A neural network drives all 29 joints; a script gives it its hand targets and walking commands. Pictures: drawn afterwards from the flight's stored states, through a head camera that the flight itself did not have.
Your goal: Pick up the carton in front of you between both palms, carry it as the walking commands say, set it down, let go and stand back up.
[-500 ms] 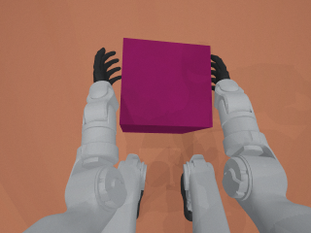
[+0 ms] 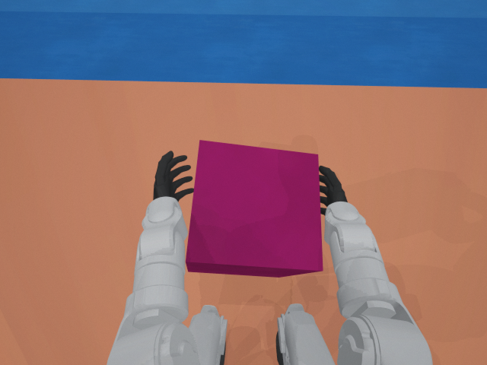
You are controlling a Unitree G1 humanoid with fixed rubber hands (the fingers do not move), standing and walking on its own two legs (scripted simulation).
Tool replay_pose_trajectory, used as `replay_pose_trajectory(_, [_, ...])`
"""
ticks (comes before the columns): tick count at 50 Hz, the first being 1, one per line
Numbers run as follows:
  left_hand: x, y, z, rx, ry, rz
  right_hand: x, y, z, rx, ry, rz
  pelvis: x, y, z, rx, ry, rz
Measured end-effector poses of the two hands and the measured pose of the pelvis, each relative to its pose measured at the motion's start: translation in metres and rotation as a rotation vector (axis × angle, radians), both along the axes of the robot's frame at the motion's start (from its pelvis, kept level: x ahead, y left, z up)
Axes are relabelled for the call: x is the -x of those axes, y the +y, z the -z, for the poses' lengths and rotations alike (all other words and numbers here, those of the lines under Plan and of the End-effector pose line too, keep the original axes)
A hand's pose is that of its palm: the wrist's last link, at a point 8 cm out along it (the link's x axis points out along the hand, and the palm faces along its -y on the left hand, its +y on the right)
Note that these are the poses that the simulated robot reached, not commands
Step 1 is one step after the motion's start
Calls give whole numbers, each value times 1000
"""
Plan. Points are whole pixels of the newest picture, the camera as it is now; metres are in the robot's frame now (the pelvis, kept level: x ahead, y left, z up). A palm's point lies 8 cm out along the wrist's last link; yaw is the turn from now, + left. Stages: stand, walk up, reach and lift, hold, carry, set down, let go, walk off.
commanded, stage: reach and lift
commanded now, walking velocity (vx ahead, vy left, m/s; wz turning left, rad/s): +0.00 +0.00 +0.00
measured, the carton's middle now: (245, 219) +0.40 +0.01 -0.12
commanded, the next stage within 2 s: hold in 1.62 s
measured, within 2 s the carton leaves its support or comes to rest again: neither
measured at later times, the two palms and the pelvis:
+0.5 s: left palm (130, 165) +0.37 +0.14 +0.14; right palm (374, 193) +0.35 -0.15 +0.11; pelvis +0.04 +0.00 +0.12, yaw +0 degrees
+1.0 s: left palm (114, 166) +0.35 +0.15 +0.17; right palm (390, 187) +0.33 -0.15 +0.15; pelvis +0.03 +0.00 +0.13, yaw +0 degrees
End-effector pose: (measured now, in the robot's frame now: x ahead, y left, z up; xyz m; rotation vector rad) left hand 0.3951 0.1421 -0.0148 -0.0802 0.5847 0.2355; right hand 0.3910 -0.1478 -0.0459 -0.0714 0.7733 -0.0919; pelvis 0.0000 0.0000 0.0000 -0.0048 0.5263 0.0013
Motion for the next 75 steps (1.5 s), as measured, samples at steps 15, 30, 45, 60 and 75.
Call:
replay_pose_trajectory(15, [16,3,-95,-23,-7,56,26,2,-97,-3,-25,36,-34,-1,-83,4,-208,-2])
replay_pose_trajectory(30, [31,3,-179,-47,-34,121,52,0,-184,-11,-65,51,-46,0,-125,0,-496,-4])
replay_pose_trajectory(45, [49,9,-190,-54,-13,108,57,5,-198,8,-48,33,-33,-2,-127,-2,-608,-5])
replay_pose_trajectory(60, [41,2,-198,-68,-13,121,55,-2,-206,-4,-68,47,-37,-4,-129,-2,-612,-2])
replay_pose_trajectory(75, [41,7,-197,-74,16,120,49,2,-210,4,-57,36,-47,-2,-130,-2,-629,-3])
